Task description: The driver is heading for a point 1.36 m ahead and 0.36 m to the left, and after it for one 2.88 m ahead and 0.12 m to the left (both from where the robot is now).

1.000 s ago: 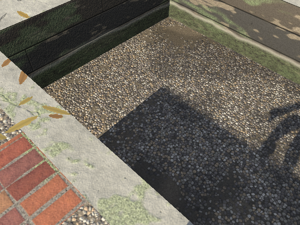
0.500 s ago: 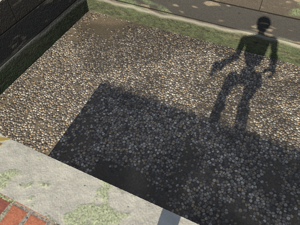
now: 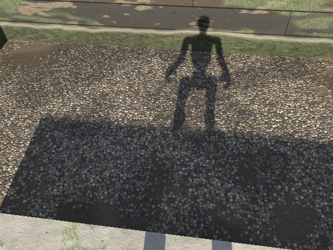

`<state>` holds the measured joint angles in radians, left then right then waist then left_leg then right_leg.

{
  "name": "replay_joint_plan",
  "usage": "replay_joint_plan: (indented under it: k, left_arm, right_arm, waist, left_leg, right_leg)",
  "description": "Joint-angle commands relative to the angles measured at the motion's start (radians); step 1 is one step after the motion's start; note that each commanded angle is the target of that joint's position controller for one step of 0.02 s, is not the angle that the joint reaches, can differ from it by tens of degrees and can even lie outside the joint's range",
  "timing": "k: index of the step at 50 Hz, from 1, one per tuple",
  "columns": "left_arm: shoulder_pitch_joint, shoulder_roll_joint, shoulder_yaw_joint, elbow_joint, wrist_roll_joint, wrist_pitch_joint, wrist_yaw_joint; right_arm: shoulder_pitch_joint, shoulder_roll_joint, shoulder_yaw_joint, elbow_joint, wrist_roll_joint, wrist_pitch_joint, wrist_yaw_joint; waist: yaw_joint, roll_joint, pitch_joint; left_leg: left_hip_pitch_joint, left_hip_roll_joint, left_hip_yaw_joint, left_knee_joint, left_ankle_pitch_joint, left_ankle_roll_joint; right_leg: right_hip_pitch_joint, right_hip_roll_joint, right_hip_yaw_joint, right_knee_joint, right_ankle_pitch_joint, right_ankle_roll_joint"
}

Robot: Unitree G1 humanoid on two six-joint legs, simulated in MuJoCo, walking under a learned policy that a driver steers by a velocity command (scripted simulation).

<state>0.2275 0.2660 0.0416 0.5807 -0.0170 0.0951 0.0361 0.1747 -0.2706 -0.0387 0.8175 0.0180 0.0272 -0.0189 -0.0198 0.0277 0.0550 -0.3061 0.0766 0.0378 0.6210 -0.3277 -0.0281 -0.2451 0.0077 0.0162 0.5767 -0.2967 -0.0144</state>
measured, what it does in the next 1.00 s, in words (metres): walks ahead: left foot, then right foot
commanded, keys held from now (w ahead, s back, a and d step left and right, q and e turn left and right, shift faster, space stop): no key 0.08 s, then w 0.92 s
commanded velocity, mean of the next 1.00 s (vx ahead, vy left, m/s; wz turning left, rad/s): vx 0.34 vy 0.00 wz -0.06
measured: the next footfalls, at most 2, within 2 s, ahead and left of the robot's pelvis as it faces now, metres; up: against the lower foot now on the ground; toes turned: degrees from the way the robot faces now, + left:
left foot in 0.40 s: +0.07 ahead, +0.11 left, +0.00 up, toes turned -1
right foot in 0.82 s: +0.29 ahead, -0.10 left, +0.00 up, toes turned -3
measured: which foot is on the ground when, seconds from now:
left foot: up 0.00-0.38, down 0.40-0.80, up 0.82-1.00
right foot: down 0.00-0.40, up 0.42-0.80, down 0.82-1.00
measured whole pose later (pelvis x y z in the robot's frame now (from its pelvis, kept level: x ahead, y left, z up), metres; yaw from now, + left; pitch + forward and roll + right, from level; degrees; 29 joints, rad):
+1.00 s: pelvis +0.20 -0.03 +0.00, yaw -1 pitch -1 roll +1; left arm 0.34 0.19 0.01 0.73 0.02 -0.01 -0.01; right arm 0.25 -0.27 -0.05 0.75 0.00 0.06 -0.03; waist 0.01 0.03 0.01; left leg -0.56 -0.05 -0.10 1.16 -0.34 0.00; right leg -0.32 0.04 -0.06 0.55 -0.22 -0.09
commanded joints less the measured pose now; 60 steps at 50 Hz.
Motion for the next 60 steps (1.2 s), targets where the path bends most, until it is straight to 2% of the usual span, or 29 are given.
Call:
replay_joint_plan:
  k: [1,2,4,7,10,14,19,20,21,22,23,25,26,27,30,36,39,40,41,42,43,44,46,49,53,56,58,59,60]
  left_arm:
    - [0.055,0.141,0.025,-0.071,0.051,-0.035,-0.014]
    - [0.019,0.101,0.009,-0.061,0.061,-0.052,-0.023]
    - [-0.021,0.092,0.007,-0.034,0.043,-0.070,-0.019]
    - [0.000,0.045,-0.008,0.008,0.035,-0.070,-0.005]
    - [0.031,0.083,0.006,0.018,0.024,-0.065,0.006]
    - [0.066,0.122,0.026,0.024,0.004,-0.063,0.015]
    - [-0.028,0.069,0.015,-0.002,-0.008,-0.059,0.006]
    - [-0.060,0.008,-0.001,-0.020,0.000,-0.065,0.002]
    - [-0.044,-0.034,-0.010,-0.063,0.000,-0.078,0.002]
    - [-0.062,0.046,0.013,-0.073,-0.021,-0.091,0.010]
    - [-0.051,0.073,0.026,-0.067,-0.037,-0.103,0.010]
    - [0.003,0.070,0.033,-0.050,-0.018,-0.103,0.003]
    - [0.004,0.089,0.030,-0.033,0.083,-0.097,-0.017]
    - [0.016,0.068,0.029,-0.027,0.086,-0.091,-0.031]
    - [-0.035,0.043,0.020,-0.032,0.057,-0.073,-0.042]
    - [-0.140,0.016,-0.003,-0.045,0.034,-0.076,-0.048]
    - [0.013,0.020,0.008,0.010,0.034,-0.090,-0.034]
    - [0.175,0.033,0.020,0.060,0.046,-0.111,-0.034]
    - [0.346,0.129,0.040,0.072,0.052,-0.121,-0.029]
    - [0.339,0.212,0.047,0.074,0.020,-0.106,-0.032]
    - [0.252,0.173,0.047,0.072,-0.007,-0.089,-0.030]
    - [0.160,0.105,0.025,0.065,0.009,-0.086,-0.032]
    - [0.065,0.021,-0.009,0.054,0.032,-0.101,-0.036]
    - [0.064,0.041,-0.007,0.069,0.042,-0.135,-0.046]
    - [0.073,0.031,-0.018,0.070,0.010,-0.134,-0.049]
    - [0.069,0.057,-0.018,0.074,0.007,-0.120,-0.043]
    - [0.056,0.063,-0.017,0.070,0.013,-0.109,-0.042]
    - [0.025,0.050,-0.025,0.068,0.034,-0.105,-0.039]
    - [0.038,0.041,-0.030,0.069,0.041,-0.102,-0.038]
  right_arm:
    - [-0.063,-0.100,-0.015,-0.095,-0.016,-0.027,-0.007]
    - [-0.073,-0.126,-0.029,-0.085,0.001,-0.022,-0.009]
    - [-0.006,-0.109,-0.037,-0.029,-0.008,-0.010,-0.017]
    - [0.027,-0.067,-0.024,0.010,-0.005,-0.009,-0.005]
    - [-0.057,-0.073,-0.013,-0.015,0.007,-0.029,0.001]
    - [-0.078,-0.082,-0.010,-0.031,0.008,-0.069,0.016]
    - [0.171,-0.077,-0.014,0.053,-0.014,-0.099,0.032]
    - [0.267,-0.111,-0.022,0.073,-0.018,-0.101,0.028]
    - [0.286,-0.211,-0.043,0.072,-0.010,-0.094,0.027]
    - [0.273,-0.206,-0.045,0.049,-0.021,-0.094,0.033]
    - [0.238,-0.169,-0.034,0.030,-0.028,-0.097,0.031]
    - [0.204,-0.126,-0.022,0.007,-0.014,-0.097,0.030]
    - [0.239,-0.122,-0.023,0.009,-0.040,-0.076,0.015]
    - [0.241,-0.126,-0.025,0.010,-0.044,-0.071,0.009]
    - [0.261,-0.099,-0.020,0.003,-0.028,-0.074,0.009]
    - [0.282,-0.109,-0.020,-0.026,-0.035,-0.049,-0.001]
    - [0.295,-0.144,-0.032,-0.022,-0.031,-0.027,-0.009]
    - [0.277,-0.139,-0.030,-0.028,-0.012,-0.021,-0.012]
    - [0.268,-0.086,-0.018,-0.070,0.008,-0.023,-0.006]
    - [0.284,-0.052,-0.018,-0.107,0.015,-0.027,0.000]
    - [0.182,-0.129,-0.039,-0.118,-0.008,-0.022,-0.013]
    - [0.139,-0.120,-0.038,-0.134,-0.010,-0.015,-0.017]
    - [0.156,-0.060,-0.022,-0.124,-0.025,0.014,-0.020]
    - [0.166,-0.070,-0.034,-0.107,-0.018,0.040,-0.013]
    - [0.053,-0.021,-0.013,-0.134,-0.029,0.039,-0.014]
    - [-0.019,-0.011,-0.001,-0.157,-0.031,0.041,-0.011]
    - [-0.043,-0.017,0.005,-0.169,-0.030,0.040,-0.014]
    - [-0.025,-0.003,0.016,-0.159,-0.062,0.048,-0.018]
    - [0.001,-0.004,0.020,-0.159,-0.063,0.050,-0.019]
  waist:
    - [0.054,-0.292,-0.147]
    - [0.039,-0.234,-0.091]
    - [0.016,-0.213,-0.064]
    - [0.017,-0.179,-0.064]
    - [0.066,-0.174,-0.002]
    - [0.079,-0.143,0.020]
    - [-0.054,-0.121,-0.060]
    - [-0.086,-0.028,-0.085]
    - [-0.054,0.215,-0.073]
    - [-0.082,0.188,0.018]
    - [-0.060,0.118,0.048]
    - [-0.026,0.075,0.009]
    - [-0.031,0.064,-0.069]
    - [-0.017,0.110,-0.060]
    - [-0.001,0.088,-0.025]
    - [-0.030,0.112,0.009]
    - [0.036,0.082,-0.008]
    - [0.115,-0.003,-0.087]
    - [0.179,-0.177,-0.238]
    - [0.133,-0.320,-0.288]
    - [0.143,-0.230,-0.162]
    - [0.090,-0.188,-0.079]
    - [0.010,-0.152,-0.051]
    - [-0.021,-0.141,-0.056]
    - [0.002,-0.101,-0.035]
    - [0.021,-0.105,-0.055]
    - [0.030,-0.109,-0.071]
    - [0.017,-0.108,-0.058]
    - [0.016,-0.116,-0.084]
  left_leg:
    - [-0.160,-0.030,-0.078,0.186,-0.303,-0.012]
    - [-0.165,-0.014,-0.104,0.247,-0.280,-0.019]
    - [-0.175,-0.012,-0.104,0.296,-0.204,-0.039]
    - [-0.122,-0.006,-0.086,0.229,-0.055,-0.044]
    - [-0.158,-0.032,-0.056,0.099,-0.068,-0.020]
    - [-0.208,-0.023,-0.058,0.043,-0.093,0.026]
    - [0.226,-0.057,-0.023,-0.153,0.141,0.075]
    - [0.335,0.048,-0.161,-0.199,0.098,0.098]
    - [0.362,0.204,-0.446,-0.312,-0.060,0.201]
    - [0.323,0.291,-0.619,-0.392,-0.157,0.297]
    - [0.314,0.289,-0.595,-0.376,-0.166,0.309]
    - [0.344,0.232,-0.492,-0.349,-0.154,0.268]
    - [0.312,0.167,-0.376,-0.378,-0.021,0.231]
    - [0.273,0.136,-0.314,-0.374,0.123,0.230]
    - [0.215,0.125,-0.228,-0.348,0.398,0.232]
    - [0.067,0.111,-0.159,-0.295,0.349,0.215]
    - [0.086,0.108,-0.162,-0.126,0.542,0.185]
    - [0.031,0.052,-0.108,0.085,0.627,0.149]
    - [-0.116,-0.042,-0.024,0.488,0.322,0.096]
    - [-0.372,-0.209,-0.091,0.702,-0.241,0.091]
    - [-0.459,-0.177,-0.190,0.747,-0.149,0.095]
    - [-0.457,-0.147,-0.184,0.753,-0.099,0.089]
    - [-0.343,-0.095,-0.176,0.642,-0.050,0.052]
    - [-0.257,-0.106,-0.167,0.539,0.026,0.003]
    - [-0.262,-0.081,-0.180,0.295,0.185,-0.015]
    - [-0.224,-0.081,-0.196,0.190,0.206,-0.009]
    - [-0.163,-0.073,-0.149,0.128,0.190,-0.006]
    - [-0.064,-0.090,-0.087,0.215,0.214,0.003]
    - [-0.036,-0.089,-0.066,0.215,0.149,0.012]
  right_leg:
    - [0.111,-0.340,0.416,-0.260,0.435,-0.257]
    - [0.078,-0.307,0.376,-0.281,0.305,-0.258]
    - [0.086,-0.225,0.279,-0.257,0.246,-0.196]
    - [0.069,-0.169,0.238,-0.308,0.004,-0.169]
    - [0.100,-0.196,0.323,-0.375,-0.206,-0.189]
    - [0.146,-0.254,0.395,-0.386,-0.224,-0.217]
    - [-0.105,-0.149,0.255,-0.254,-0.160,-0.147]
    - [-0.211,-0.076,0.174,-0.067,-0.170,-0.096]
    - [-0.378,0.042,0.028,0.164,-0.219,-0.031]
    - [-0.529,0.039,0.072,0.340,-0.311,-0.007]
    - [-0.602,0.015,0.130,0.465,-0.262,-0.011]
    - [-0.651,-0.018,0.141,0.548,-0.129,-0.016]
    - [-0.541,-0.004,0.090,0.500,-0.072,-0.016]
    - [-0.497,0.005,0.050,0.506,-0.037,-0.010]
    - [-0.481,-0.019,0.006,0.433,0.079,-0.006]
    - [-0.250,-0.006,-0.095,0.165,0.103,-0.037]
    - [-0.090,0.034,-0.099,0.047,0.015,-0.076]
    - [0.112,0.037,-0.059,-0.028,0.116,-0.094]
    - [0.328,-0.221,0.266,-0.111,0.075,-0.148]
    - [0.399,-0.392,0.624,-0.269,-0.075,-0.208]
    - [0.269,-0.375,0.604,-0.283,-0.153,-0.205]
    - [0.156,-0.342,0.493,-0.269,-0.109,-0.192]
    - [-0.024,-0.260,0.327,-0.292,-0.008,-0.152]
    - [-0.106,-0.222,0.260,-0.328,0.101,-0.177]
    - [-0.076,-0.179,0.153,-0.321,0.257,-0.129]
    - [-0.011,-0.191,0.124,-0.327,0.352,-0.110]
    - [0.011,-0.190,0.084,-0.314,0.358,-0.108]
    - [-0.072,-0.192,0.014,-0.264,0.632,-0.110]
    - [-0.051,-0.193,-0.010,-0.236,0.716,-0.110]
Keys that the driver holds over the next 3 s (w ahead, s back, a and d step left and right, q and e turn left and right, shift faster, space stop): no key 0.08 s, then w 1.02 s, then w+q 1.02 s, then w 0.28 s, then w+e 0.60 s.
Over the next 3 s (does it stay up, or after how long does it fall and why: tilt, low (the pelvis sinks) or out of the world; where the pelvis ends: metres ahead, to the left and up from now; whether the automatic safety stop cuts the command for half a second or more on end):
stays up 0.32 0.20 -0.01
